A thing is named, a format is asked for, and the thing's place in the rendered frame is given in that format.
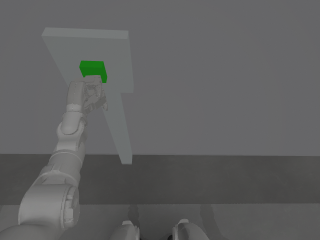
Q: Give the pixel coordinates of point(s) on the robot left upper arm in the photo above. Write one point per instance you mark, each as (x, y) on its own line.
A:
(48, 210)

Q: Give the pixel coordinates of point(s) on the left robot thigh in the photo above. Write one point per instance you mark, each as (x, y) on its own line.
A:
(125, 232)

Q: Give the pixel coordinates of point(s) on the button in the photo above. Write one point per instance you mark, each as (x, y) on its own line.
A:
(89, 68)

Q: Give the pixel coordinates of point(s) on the left robot forearm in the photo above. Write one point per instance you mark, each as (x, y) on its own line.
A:
(68, 156)

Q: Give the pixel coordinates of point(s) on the robot right shin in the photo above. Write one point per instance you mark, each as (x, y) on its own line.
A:
(183, 221)

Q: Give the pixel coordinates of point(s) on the left robot hand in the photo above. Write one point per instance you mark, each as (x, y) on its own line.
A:
(80, 100)

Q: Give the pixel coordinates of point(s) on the panel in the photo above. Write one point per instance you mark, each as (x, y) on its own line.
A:
(70, 46)

